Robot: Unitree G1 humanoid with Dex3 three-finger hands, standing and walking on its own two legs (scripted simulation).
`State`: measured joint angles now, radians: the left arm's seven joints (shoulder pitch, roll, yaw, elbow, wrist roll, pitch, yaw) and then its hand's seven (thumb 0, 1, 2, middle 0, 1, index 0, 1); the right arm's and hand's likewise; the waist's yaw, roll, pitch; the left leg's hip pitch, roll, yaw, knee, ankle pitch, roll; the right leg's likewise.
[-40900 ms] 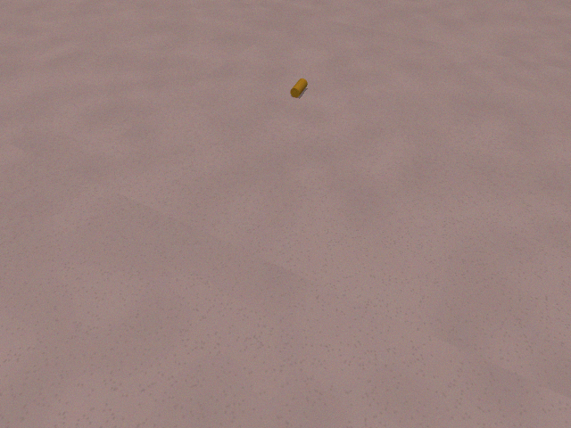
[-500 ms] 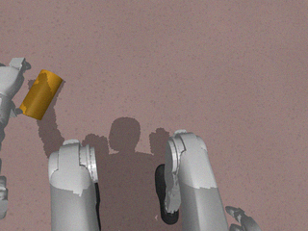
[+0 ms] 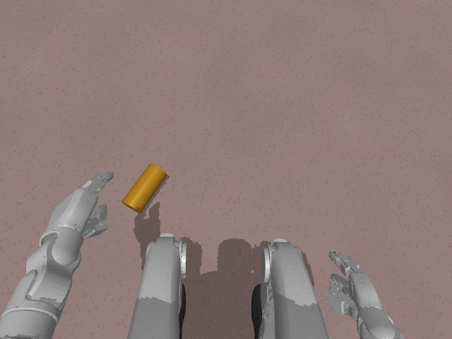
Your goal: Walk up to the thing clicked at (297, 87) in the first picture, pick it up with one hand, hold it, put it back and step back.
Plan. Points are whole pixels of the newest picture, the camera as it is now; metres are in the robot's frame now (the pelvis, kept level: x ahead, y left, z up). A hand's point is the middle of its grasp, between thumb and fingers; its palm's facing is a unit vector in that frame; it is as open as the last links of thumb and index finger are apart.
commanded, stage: home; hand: left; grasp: from above
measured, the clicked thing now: (145, 188) +0.50 +0.27 -0.46
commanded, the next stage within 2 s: none
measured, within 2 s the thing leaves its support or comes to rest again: neither
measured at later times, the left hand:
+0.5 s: hand (65, 249) +0.24 +0.19 +0.12, palm faces +0.10 -0.97 -0.24, open 7.5 cm
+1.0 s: hand (33, 274) +0.22 +0.19 +0.17, palm faces +0.13 -0.97 -0.19, open 8.2 cm
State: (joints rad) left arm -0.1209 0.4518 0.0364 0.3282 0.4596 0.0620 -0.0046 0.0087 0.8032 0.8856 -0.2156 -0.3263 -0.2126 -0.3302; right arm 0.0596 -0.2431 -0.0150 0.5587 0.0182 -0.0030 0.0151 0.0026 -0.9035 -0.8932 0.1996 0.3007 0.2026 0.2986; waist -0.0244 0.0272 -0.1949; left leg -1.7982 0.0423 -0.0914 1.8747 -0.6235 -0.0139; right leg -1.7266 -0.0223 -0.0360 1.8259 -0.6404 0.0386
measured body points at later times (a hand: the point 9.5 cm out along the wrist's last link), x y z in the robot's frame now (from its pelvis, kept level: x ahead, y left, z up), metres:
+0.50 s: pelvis +0.06 +0.00 +0.19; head +0.11 +0.02 +0.63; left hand +0.24 +0.24 +0.14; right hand +0.23 -0.24 +0.11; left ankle +0.08 +0.13 -0.46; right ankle +0.08 -0.14 -0.46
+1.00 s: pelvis +0.07 +0.00 +0.22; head +0.09 +0.01 +0.67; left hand +0.21 +0.24 +0.18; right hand +0.26 -0.23 +0.16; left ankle +0.08 +0.13 -0.46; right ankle +0.08 -0.14 -0.46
